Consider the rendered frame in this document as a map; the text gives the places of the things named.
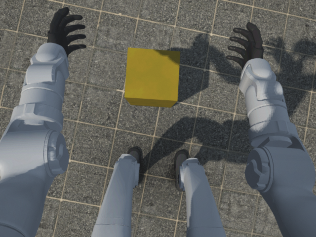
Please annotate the robot shin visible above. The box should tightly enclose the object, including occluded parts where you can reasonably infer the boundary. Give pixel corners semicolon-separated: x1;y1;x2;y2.
114;154;137;167
181;158;204;169

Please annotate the left robot upper arm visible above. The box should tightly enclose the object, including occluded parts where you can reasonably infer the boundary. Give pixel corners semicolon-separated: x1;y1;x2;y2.
0;129;69;237

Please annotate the right robot hand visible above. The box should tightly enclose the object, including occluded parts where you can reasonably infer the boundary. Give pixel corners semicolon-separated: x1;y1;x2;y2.
226;22;264;70

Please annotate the robot left forearm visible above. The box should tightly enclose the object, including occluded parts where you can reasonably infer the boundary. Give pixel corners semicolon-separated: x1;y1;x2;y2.
0;42;69;142

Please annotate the right robot upper arm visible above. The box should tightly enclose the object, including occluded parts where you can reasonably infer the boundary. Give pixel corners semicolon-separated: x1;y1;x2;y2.
244;146;316;237

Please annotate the carton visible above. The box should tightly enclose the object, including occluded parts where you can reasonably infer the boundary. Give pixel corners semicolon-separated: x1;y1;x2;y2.
124;47;180;108

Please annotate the robot left shin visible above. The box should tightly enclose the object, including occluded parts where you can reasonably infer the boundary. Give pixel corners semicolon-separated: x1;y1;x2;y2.
114;154;137;167

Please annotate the left robot hand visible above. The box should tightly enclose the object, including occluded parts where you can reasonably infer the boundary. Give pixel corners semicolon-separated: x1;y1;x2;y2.
47;7;86;57

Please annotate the robot right shin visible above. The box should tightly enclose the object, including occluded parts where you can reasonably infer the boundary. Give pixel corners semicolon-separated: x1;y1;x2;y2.
181;158;204;169

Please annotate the robot right forearm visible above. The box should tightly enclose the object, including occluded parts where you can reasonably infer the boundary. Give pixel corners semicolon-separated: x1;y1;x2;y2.
239;58;316;185

